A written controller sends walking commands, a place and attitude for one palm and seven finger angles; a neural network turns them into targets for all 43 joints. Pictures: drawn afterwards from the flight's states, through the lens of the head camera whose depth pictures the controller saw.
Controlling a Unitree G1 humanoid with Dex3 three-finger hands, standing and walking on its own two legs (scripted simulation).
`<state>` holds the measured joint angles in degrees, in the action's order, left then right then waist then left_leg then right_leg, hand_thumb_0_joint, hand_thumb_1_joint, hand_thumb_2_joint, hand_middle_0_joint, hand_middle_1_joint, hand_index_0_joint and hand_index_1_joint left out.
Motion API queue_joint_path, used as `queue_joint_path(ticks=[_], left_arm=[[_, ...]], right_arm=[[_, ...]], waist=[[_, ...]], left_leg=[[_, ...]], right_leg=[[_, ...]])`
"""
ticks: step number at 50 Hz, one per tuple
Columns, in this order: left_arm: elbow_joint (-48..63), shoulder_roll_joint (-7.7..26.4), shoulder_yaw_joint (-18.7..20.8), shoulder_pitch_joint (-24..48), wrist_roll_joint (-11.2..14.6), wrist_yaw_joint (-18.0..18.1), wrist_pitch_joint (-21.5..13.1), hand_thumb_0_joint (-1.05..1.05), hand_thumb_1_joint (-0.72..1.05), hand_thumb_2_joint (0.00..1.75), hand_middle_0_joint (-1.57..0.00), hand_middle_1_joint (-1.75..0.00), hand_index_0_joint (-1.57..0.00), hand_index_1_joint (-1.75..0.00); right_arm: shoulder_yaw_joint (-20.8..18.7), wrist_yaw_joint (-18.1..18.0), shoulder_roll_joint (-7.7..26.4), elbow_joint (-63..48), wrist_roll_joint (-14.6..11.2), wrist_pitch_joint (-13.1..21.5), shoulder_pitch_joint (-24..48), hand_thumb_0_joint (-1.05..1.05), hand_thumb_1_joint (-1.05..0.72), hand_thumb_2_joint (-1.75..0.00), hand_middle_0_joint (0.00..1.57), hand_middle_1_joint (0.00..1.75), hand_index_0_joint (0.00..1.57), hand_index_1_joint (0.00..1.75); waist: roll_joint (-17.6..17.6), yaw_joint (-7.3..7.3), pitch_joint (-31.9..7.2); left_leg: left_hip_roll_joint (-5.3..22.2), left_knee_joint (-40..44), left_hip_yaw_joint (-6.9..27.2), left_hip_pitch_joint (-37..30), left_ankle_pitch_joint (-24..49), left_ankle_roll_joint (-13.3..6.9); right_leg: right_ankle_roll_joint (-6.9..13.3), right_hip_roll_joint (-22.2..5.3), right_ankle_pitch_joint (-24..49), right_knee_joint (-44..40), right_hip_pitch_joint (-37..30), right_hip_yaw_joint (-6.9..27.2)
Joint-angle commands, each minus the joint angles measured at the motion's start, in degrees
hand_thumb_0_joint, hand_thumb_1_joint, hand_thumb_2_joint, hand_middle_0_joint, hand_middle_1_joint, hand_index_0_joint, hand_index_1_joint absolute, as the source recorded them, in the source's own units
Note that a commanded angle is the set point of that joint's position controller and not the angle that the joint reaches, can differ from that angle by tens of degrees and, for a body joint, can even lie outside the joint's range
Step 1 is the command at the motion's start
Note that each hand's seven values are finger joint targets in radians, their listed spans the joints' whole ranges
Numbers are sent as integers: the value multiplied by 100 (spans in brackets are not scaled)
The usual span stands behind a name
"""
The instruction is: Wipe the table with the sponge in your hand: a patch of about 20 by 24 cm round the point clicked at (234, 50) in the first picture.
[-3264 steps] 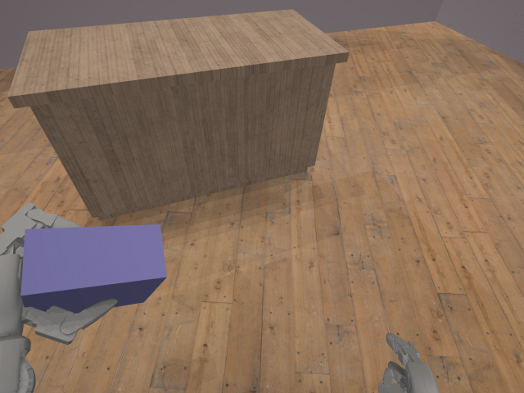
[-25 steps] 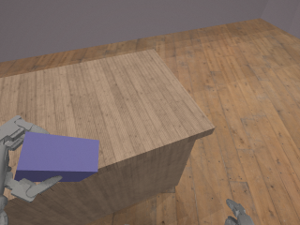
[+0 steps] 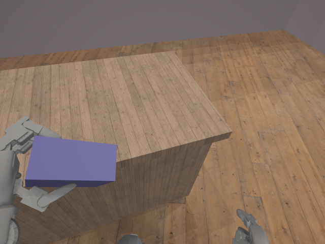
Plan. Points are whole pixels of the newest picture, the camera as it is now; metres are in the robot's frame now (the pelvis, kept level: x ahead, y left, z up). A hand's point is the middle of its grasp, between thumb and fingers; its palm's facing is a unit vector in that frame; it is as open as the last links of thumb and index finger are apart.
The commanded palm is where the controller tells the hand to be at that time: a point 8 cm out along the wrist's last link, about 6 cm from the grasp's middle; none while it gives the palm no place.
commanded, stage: step back with the hand held close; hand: left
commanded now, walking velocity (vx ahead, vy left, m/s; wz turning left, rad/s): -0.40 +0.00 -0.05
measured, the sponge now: (83, 166) +0.23 +0.18 +0.13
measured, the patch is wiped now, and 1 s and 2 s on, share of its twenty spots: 0.95 0.95 0.95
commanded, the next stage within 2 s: stop stepping back and stand still in 0.34 s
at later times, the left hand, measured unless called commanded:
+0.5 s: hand out of the picture +0.06 +0.20 +0.17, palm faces +0.32 -0.86 -0.40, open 10.6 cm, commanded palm +0.01 +0.26 +0.19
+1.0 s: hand out of the picture -0.09 +0.19 +0.16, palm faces +0.42 -0.85 -0.32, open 10.6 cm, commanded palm -0.14 +0.24 +0.19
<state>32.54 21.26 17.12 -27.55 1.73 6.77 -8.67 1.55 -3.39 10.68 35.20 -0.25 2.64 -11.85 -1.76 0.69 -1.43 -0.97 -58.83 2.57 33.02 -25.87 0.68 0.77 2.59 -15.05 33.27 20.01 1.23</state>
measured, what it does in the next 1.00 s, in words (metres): walks backwards: left foot, then right foot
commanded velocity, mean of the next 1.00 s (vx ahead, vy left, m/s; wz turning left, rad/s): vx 0.00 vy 0.04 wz -0.01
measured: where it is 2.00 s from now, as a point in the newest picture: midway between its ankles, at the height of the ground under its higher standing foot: outside the picture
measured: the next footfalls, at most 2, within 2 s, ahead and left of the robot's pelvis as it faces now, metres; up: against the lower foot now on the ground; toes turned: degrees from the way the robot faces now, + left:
left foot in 0.10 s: +0.02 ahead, +0.15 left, +0.00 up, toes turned +2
right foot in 0.36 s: -0.04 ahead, -0.12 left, +0.00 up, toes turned -2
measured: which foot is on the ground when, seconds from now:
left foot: up 0.00-0.08, down 0.10-0.38, up 0.40-0.64, down 0.66-1.00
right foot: down 0.00-0.10, up 0.12-0.34, down 0.36-0.66, up 0.68-0.86, down 0.88-1.00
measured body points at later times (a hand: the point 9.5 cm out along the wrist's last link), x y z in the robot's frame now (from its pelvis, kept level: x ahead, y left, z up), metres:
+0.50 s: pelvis -0.16 -0.02 +0.00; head -0.14 -0.02 +0.45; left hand +0.03 +0.25 +0.19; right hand +0.01 -0.25 -0.09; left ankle -0.15 +0.12 -0.65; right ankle -0.08 -0.11 -0.73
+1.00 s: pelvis -0.28 -0.04 +0.00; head -0.32 -0.05 +0.44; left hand -0.11 +0.24 +0.18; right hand -0.14 -0.28 -0.11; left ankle -0.30 +0.09 -0.68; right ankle -0.20 -0.13 -0.73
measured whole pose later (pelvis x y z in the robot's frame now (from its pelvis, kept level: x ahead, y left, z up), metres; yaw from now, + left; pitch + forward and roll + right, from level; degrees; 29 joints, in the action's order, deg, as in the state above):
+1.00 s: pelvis -0.28 -0.04 +0.00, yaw +2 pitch -2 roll +0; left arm 23.8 17.7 16.6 -24.6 2.6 5.8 -6.7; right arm 0.5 -3.4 12.4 42.3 -0.8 5.0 -15.4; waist 1.1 0.3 -3.2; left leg 1.2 -59.3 0.8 24.2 -23.8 -2.2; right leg 3.8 1.2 -11.9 35.0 21.2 -4.3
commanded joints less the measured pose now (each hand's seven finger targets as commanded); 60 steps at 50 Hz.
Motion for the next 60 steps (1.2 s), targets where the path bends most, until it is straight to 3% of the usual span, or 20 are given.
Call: queue_joint_path(ticks=[1,5,7,17,20,23,26,30,33,34,37,42,43,44,46,52,54,55,57,60], left_arm=[[1153,1277,1115,272,107,216,-381,0,10,130,-120,-160,-120,-160],[1738,1190,1185,168,258,245,-518,0,10,130,-120,-160,-120,-160],[1620,1085,1151,12,139,253,-422,0,10,130,-120,-160,-120,-160],[1314,818,915,291,81,186,-247,0,10,130,-120,-160,-120,-160],[1149,1052,835,354,155,163,-349,0,10,130,-120,-160,-120,-160],[1024,977,980,-139,197,177,-182,0,10,130,-120,-160,-120,-160],[968,1154,1004,177,183,264,-55,0,10,130,-120,-160,-120,-160],[1180,1106,920,433,149,281,-28,0,10,130,-120,-160,-120,-160],[1573,1214,977,693,217,244,-159,0,10,130,-120,-160,-120,-160],[1142,1205,988,710,147,278,-141,0,10,130,-120,-160,-120,-160],[437,997,806,816,95,161,-180,0,10,130,-120,-160,-120,-160],[61,596,407,1284,133,30,-103,0,10,130,-120,-160,-120,-160],[46,744,471,1212,93,46,-102,0,10,130,-120,-160,-120,-160],[298,968,590,1373,110,35,-126,0,10,130,-120,-160,-120,-160],[617,1107,703,1599,138,-26,-310,0,10,130,-120,-160,-120,-160],[944,1020,714,706,138,194,-217,0,10,130,-120,-160,-120,-160],[1211,1053,783,1157,134,279,-256,0,10,130,-120,-160,-120,-160],[1313,1372,1111,1398,-44,240,-242,0,10,130,-120,-160,-120,-160],[84,909,742,985,86,166,-135,0,10,130,-120,-160,-120,-160],[-293,771,660,731,131,165,-137,0,10,130,-120,-160,-120,-160]], right_arm=[[-203,-141,568,-993,-14,180,689,0,-90,-90,20,30,20,30],[-520,-96,927,-1051,-76,354,431,0,-90,-90,20,30,20,30],[-478,3,747,-905,62,476,164,0,-90,-90,20,30,20,30],[-391,55,878,-968,-28,677,463,0,-90,-90,20,30,20,30],[-644,-18,873,-983,-183,715,427,0,-90,-90,20,30,20,30],[-283,14,425,-877,-49,416,531,0,-90,-90,20,30,20,30],[-323,-145,669,-845,-67,342,482,0,-90,-90,20,30,20,30],[-327,-216,848,-768,-11,545,264,0,-90,-90,20,30,20,30],[-506,-220,1171,-978,-20,682,230,0,-90,-90,20,30,20,30],[-480,-174,970,-842,-88,764,218,0,-90,-90,20,30,20,30],[-444,9,865,-382,-181,917,136,0,-90,-90,20,30,20,30],[-371,-137,1092,-615,-95,814,279,0,-90,-90,20,30,20,30],[-385,-154,1012,-644,-69,784,344,0,-90,-90,20,30,20,30],[-432,-143,945,-772,-84,768,503,0,-90,-90,20,30,20,30],[-435,-48,931,-446,-82,738,279,0,-90,-90,20,30,20,30],[-159,-188,661,-557,-9,642,492,0,-90,-90,20,30,20,30],[-244,-200,1002,-689,26,706,470,0,-90,-90,20,30,20,30],[-338,-153,891,-814,15,786,596,0,-90,-90,20,30,20,30],[-330,16,734,-574,-183,795,190,0,-90,-90,20,30,20,30],[-245,-33,795,-544,-150,727,519,0,-90,-90,20,30,20,30]], waist=[[-39,-138,-707],[1597,-6,-1261],[1711,-136,-1307],[1132,85,-626],[-1839,86,-1016],[-442,-211,-1128],[-503,-242,-798],[-386,-267,-872],[2352,-144,-569],[2616,-349,-151],[1007,-135,777],[793,2,262],[-455,26,126],[-1806,-26,-133],[-1014,-206,-369],[-23,-254,-276],[2254,-263,-122],[2145,49,-661],[1534,-227,199],[862,-14,499]], left_leg=[[401,1616,15,-684,232,4],[2122,3510,1061,-3055,5485,-686],[2246,3146,1271,-3367,6512,-1055],[1523,2897,396,-818,1124,-412],[-8,-1313,-74,-681,-664,221],[342,-1786,187,-550,15,185],[352,-164,-172,-1314,-113,-2],[248,2616,-367,-2246,-322,-434],[1497,4988,753,-2154,296,-951],[1867,4927,1350,-1507,282,-1255],[1913,4426,949,-1265,840,-1251],[801,2588,-46,-662,-1141,-652],[293,1055,-495,-167,-984,-514],[-51,-444,-449,192,-801,-369],[174,-1209,170,-232,138,-249],[304,2688,-601,-2589,-63,-482],[1556,4739,1702,-2217,-1961,-1028],[1754,4922,1009,-1107,-662,-1180],[1919,4951,1659,-1015,-1496,-1412],[1656,4719,967,-322,-1539,-1007]], right_leg=[[607,-1926,4652,-187,-439,996],[-233,-297,-715,1614,1215,134],[-276,-240,-1711,2408,1850,367],[-253,-209,606,-531,-846,-205],[889,-2380,2585,-1768,200,1929],[739,-2066,2047,-1132,314,1299],[445,-1817,-905,-1676,1035,1107],[196,-1529,-1607,-1343,845,1121],[-252,126,-1078,2112,769,-402],[-306,-31,-1000,3517,1308,-165],[-151,-549,-701,3501,1946,306],[-142,-156,-230,-701,-980,-665],[136,-696,-633,-1317,-1281,225],[699,-1969,-1532,-2259,-960,2564],[778,-2118,-2745,-2613,-59,3108],[464,-1396,-2762,-1470,1446,663],[-43,-21,-1738,1811,1479,-521],[-124,56,-1385,3630,569,-443],[-169,-291,-947,4492,1744,18],[-46,-571,-961,1809,437,-323]])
